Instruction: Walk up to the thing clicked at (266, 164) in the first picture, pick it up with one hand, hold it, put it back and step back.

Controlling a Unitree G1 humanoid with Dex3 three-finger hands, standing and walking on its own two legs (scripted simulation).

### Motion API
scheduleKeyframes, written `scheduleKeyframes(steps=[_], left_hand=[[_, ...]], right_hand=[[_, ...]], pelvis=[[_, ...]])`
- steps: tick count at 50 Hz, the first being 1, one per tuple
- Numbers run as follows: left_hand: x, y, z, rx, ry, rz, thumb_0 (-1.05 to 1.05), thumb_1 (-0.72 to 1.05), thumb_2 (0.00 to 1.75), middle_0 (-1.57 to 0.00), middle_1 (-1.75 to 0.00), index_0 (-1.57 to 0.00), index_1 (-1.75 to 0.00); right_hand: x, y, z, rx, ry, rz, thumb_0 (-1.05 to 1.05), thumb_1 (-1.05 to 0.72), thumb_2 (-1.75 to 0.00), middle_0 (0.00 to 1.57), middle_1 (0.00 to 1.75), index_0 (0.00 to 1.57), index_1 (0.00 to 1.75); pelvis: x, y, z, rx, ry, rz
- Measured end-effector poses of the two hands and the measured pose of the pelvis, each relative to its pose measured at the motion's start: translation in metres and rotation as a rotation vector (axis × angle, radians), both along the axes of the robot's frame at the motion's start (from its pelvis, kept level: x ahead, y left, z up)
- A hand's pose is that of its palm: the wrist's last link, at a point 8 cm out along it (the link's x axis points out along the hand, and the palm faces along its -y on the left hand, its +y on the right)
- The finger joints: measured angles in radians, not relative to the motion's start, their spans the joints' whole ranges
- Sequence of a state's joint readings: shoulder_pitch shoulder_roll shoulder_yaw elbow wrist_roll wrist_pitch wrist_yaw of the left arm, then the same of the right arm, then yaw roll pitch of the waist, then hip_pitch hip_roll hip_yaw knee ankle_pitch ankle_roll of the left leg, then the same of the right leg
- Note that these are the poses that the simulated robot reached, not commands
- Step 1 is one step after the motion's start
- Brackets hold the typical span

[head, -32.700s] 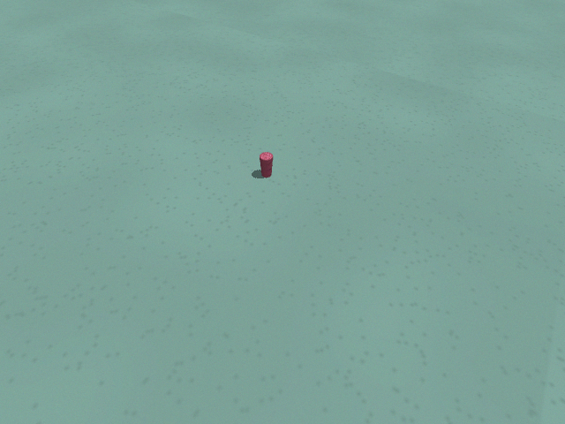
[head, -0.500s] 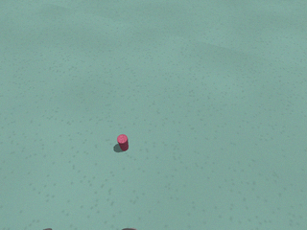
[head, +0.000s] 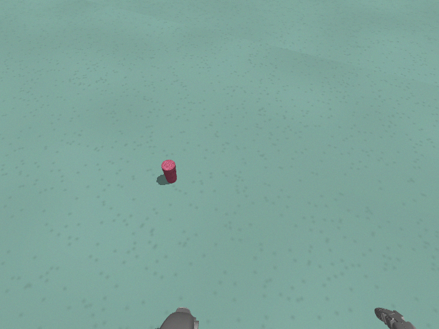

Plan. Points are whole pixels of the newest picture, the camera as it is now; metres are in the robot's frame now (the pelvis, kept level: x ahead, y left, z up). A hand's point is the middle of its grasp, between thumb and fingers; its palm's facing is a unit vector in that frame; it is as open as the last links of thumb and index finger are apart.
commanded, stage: step back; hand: left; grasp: from the side
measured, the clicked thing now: (170, 172) +0.94 +0.29 -0.69
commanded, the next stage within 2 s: stand in 1.14 s
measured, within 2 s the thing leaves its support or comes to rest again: neither
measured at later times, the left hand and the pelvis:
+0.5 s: hand out of the picture -0.06 +0.27 -0.13, palm faces +0.09 -0.92 -0.39, open 7.4 cm; pelvis -0.09 -0.01 +0.01, yaw +4 degrees
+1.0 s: hand out of the picture +0.01 +0.30 -0.14, palm faces +0.05 -0.92 -0.38, open 7.4 cm; pelvis -0.04 +0.02 +0.01, yaw +4 degrees
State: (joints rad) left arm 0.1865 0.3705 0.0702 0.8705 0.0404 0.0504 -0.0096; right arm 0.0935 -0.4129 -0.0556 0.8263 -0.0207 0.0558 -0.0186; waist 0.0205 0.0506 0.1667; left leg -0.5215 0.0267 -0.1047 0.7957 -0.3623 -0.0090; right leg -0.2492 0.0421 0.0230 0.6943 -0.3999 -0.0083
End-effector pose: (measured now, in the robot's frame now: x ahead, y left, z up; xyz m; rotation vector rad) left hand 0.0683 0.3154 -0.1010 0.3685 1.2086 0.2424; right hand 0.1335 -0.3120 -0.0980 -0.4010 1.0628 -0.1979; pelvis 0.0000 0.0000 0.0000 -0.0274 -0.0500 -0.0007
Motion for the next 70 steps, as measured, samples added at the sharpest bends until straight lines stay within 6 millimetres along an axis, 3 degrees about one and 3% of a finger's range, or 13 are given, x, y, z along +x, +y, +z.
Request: scheduleKeyframes(steps=[5,11,17,21,26,33,39,46,54,60,65,70], left_hand=[[-0.051,-0.007,0.015,0.019,0.01,0.035,0.01,0.9,0.9,-0.21,-0.3,-0.2,-0.3],[-0.082,0.006,0.016,0.036,-0.076,0.074,0.01,0.9,0.9,-0.21,-0.3,-0.21,-0.3],[-0.115,0.013,0.01,0.003,-0.047,0.105,0.01,0.91,0.9,-0.21,-0.3,-0.2,-0.3],[-0.13,0.008,0.009,-0.018,-0.02,0.102,0.01,0.91,0.9,-0.2,-0.3,-0.2,-0.3],[-0.145,-0.007,0.007,-0.015,-0.013,0.105,0.01,0.91,0.9,-0.2,-0.3,-0.2,-0.3],[-0.157,-0.008,0.009,-0.034,-0.012,0.141,0.01,0.9,0.9,-0.21,-0.3,-0.2,-0.3],[-0.14,0.017,-0.006,-0.047,0.009,0.139,0.01,0.9,0.9,-0.21,-0.3,-0.2,-0.3],[-0.093,0.029,-0.004,-0.045,0.011,0.088,0.01,0.91,0.9,-0.2,-0.3,-0.2,-0.3],[-0.04,0.019,0.007,-0.022,-0.055,0.046,0.01,0.91,0.9,-0.2,-0.3,-0.2,-0.3],[-0.008,0.011,0.015,-0.039,-0.092,0.032,0.01,0.91,0.9,-0.2,-0.3,-0.2,-0.3],[0.006,0.002,0.018,-0.059,-0.104,0.016,0.01,0.91,0.9,-0.2,-0.3,-0.2,-0.3],[0.005,-0.003,0.019,-0.074,-0.1,0.013,0.01,0.91,0.9,-0.2,-0.3,-0.2,-0.3]], right_hand=[[-0.047,-0.006,0.001,0.019,0.049,0.001,0.01,-0.9,-0.9,0.21,0.3,0.21,0.3],[-0.102,-0.004,-0.009,0.011,0.156,0.041,0.01,-0.9,-0.9,0.2,0.3,0.2,0.3],[-0.138,0.012,-0.002,0.036,0.157,0.031,0.01,-0.9,-0.9,0.21,0.3,0.21,0.3],[-0.143,0.014,0.003,0.053,0.126,0.03,0.01,-0.9,-0.9,0.21,0.3,0.21,0.3],[-0.135,0.004,-0.002,0.06,0.101,0.022,0.01,-0.9,-0.9,0.21,0.3,0.21,0.3],[-0.121,0.004,0.005,0.036,0.111,0.055,0.01,-0.9,-0.9,0.21,0.3,0.21,0.3],[-0.117,0.018,0.006,-0.003,0.13,0.043,0.01,-0.9,-0.9,0.2,0.3,0.2,0.3],[-0.108,0.039,0.009,0.024,0.12,0.016,0.01,-0.9,-0.9,0.21,0.3,0.21,0.3],[-0.078,0.043,-0.007,0.072,0.12,-0.014,0.01,-0.9,-0.9,0.21,0.3,0.21,0.3],[-0.054,0.048,-0.004,0.094,0.096,-0.004,0.01,-0.9,-0.9,0.21,0.3,0.21,0.3],[-0.042,0.047,0.005,0.092,0.073,-0.006,0.01,-0.9,-0.9,0.21,0.3,0.21,0.3],[-0.038,0.043,0.014,0.082,0.061,-0.008,0.01,-0.9,-0.9,0.21,0.3,0.21,0.3]], pelvis=[[-0.029,-0.005,0.01,0.054,0.008,0.019],[-0.059,-0.004,0.005,0.038,0.006,0.089],[-0.079,0.001,0.011,0.046,-0.01,0.097],[-0.085,-0.005,0.015,0.037,-0.008,0.084],[-0.088,-0.013,0.012,0.005,-0.016,0.074],[-0.085,-0.002,0.017,0.01,-0.008,0.093],[-0.073,0.019,0.01,0.028,0.001,0.103],[-0.054,0.024,0.015,0.026,0.018,0.077],[-0.034,0.019,0.014,0.014,0.018,0.073],[-0.022,0.021,0.02,0.03,0.015,0.068],[-0.019,0.02,0.026,0.032,0.007,0.065],[-0.022,0.018,0.03,0.032,0.0,0.065]])
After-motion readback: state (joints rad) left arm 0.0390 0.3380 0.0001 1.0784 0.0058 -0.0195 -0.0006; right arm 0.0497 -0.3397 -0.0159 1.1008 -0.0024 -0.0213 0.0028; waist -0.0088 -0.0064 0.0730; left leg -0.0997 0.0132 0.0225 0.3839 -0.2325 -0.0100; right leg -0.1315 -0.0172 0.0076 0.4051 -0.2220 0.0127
